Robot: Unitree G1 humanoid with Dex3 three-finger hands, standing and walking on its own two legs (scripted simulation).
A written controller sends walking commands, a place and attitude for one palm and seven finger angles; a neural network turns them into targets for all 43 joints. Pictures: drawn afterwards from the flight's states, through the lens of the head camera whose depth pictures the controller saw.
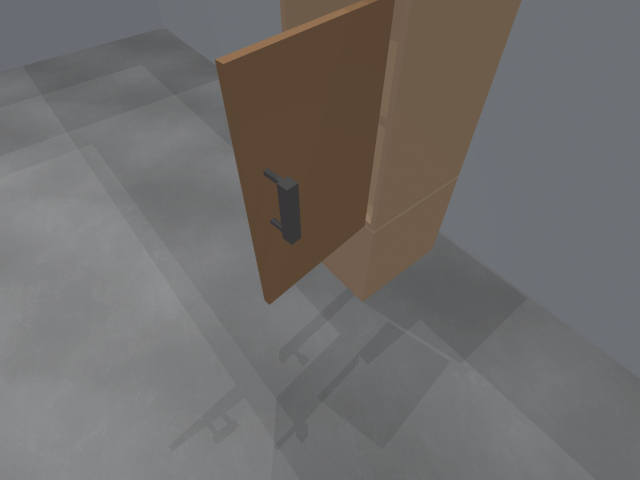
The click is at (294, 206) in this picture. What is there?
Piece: cupboard door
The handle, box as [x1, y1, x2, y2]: [263, 168, 300, 244]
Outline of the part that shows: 267,168 263,170 264,175 277,184 281,218 280,222 275,218 272,218 270,221 282,232 283,238 292,244 300,237 298,186 297,183 288,176 283,179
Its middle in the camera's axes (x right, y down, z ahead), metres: -0.07 -0.06 +0.70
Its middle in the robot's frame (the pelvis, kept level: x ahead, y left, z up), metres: +0.56 +0.11 -0.02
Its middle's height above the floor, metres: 0.75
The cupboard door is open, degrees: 97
